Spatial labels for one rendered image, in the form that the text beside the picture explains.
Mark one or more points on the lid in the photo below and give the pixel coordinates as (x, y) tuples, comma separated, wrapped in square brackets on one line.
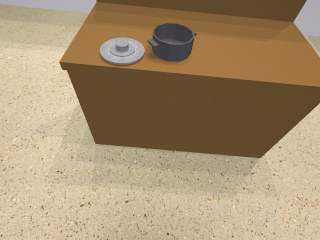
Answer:
[(112, 55)]

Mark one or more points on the table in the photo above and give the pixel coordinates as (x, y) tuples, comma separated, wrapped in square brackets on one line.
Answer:
[(250, 78)]

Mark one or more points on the pot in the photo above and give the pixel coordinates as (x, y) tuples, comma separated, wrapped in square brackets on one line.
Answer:
[(172, 42)]

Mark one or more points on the knob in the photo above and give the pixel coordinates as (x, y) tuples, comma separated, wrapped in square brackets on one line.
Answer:
[(122, 45)]

